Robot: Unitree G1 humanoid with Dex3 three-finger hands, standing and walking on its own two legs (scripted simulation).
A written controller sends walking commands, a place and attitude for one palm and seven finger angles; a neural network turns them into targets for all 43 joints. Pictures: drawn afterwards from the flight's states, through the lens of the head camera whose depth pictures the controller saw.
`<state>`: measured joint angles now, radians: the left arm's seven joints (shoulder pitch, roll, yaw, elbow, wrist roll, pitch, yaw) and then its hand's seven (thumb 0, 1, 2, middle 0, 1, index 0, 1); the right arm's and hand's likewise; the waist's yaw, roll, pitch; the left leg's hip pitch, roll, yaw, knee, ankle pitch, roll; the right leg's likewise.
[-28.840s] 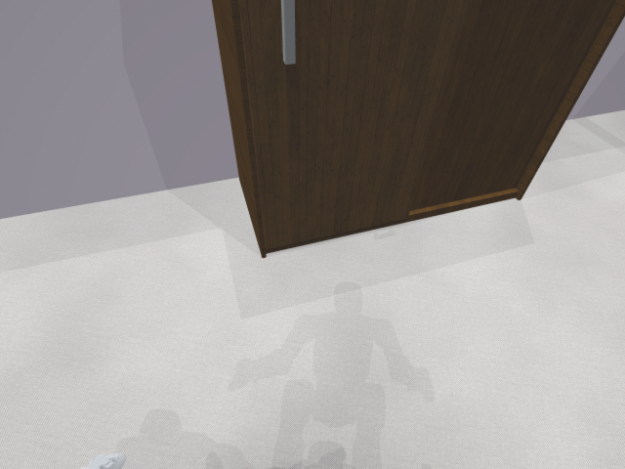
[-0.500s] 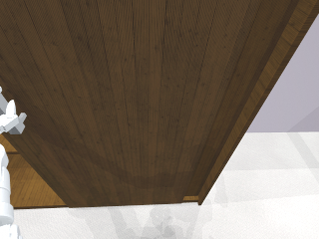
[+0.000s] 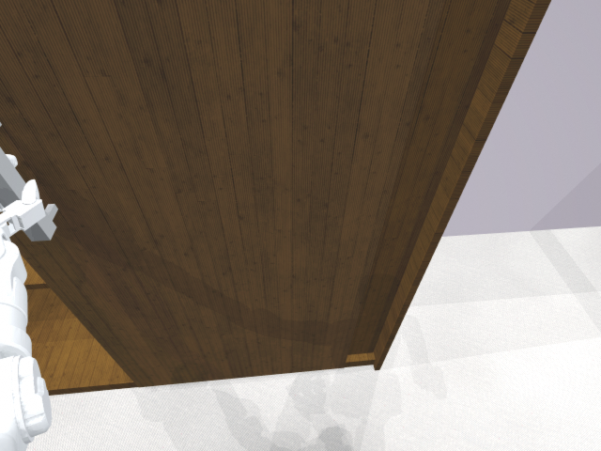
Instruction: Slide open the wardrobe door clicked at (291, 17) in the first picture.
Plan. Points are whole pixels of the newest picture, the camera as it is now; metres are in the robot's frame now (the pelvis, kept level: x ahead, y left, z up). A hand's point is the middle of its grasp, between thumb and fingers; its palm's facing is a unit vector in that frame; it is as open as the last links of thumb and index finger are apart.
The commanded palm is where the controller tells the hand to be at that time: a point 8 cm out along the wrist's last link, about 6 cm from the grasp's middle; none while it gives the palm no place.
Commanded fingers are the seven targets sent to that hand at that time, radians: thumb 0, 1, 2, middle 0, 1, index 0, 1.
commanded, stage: stop walking and hold the door there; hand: left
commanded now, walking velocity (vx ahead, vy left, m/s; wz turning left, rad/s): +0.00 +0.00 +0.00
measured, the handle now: (18, 181) +0.43 +0.40 +0.14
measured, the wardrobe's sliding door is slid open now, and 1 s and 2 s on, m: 0.52 0.52 0.52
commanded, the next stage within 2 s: loosen the grip on the handle in 1.74 s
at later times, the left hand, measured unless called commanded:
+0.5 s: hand (33, 208) +0.39 +0.37 +0.13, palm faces +0.50 -0.83 -0.25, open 6.0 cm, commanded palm +0.35 +0.39 +0.11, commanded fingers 0.00 0.90 0.90 -0.45 -1.40 -0.45 -1.40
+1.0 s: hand (34, 213) +0.39 +0.37 +0.12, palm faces +0.34 -0.93 -0.10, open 5.9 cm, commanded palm +0.35 +0.39 +0.11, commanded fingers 0.00 0.90 0.90 -0.45 -1.40 -0.45 -1.40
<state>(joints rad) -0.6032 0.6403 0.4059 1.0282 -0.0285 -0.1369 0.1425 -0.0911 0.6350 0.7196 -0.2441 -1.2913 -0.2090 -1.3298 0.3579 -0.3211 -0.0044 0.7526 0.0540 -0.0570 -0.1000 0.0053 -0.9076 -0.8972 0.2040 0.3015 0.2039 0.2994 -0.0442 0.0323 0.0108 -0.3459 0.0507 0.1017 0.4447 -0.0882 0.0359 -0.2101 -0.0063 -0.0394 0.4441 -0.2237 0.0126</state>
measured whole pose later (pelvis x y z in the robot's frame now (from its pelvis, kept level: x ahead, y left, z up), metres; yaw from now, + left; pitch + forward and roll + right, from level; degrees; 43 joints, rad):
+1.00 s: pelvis +0.00 +0.14 -0.03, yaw +9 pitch -2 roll +2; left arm -0.53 0.28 0.16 0.30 -0.07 -0.17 0.10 -0.17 0.66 0.80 -0.44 -1.42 -0.31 -1.40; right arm 0.14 -0.19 -0.02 0.69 0.04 -0.06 -0.07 0.01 -0.91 -0.90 0.20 0.30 0.20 0.30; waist 0.01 -0.06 0.22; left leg -0.44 0.11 0.03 0.69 -0.21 -0.08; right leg -0.38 -0.10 -0.01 1.04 -0.57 0.04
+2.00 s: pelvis +0.00 +0.14 +0.00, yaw +10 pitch +2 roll +0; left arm -0.55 0.25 0.24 0.60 -0.08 -0.09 0.00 -0.08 0.42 0.69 -0.44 -1.40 -0.35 -1.39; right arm 0.25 -0.23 -0.02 0.70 0.02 -0.12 -0.01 0.01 -0.91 -0.90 0.20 0.30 0.20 0.30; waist -0.02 -0.02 -0.02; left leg -0.34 0.07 0.08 0.51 -0.20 -0.03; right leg -0.32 -0.04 -0.03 0.54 -0.26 0.01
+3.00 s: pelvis +0.02 +0.15 -0.01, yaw +8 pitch +4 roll -1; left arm -0.40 0.35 0.29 0.50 -0.09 -0.19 -0.04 -0.02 -0.55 0.20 -0.27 -1.17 -0.26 -1.16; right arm 0.28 -0.24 0.02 0.68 0.03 -0.12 -0.06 0.01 -0.91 -0.90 0.20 0.30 0.20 0.30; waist 0.01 0.01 -0.06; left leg -0.41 0.02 -0.01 0.66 -0.32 -0.01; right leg -0.36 -0.02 -0.01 0.62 -0.32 0.02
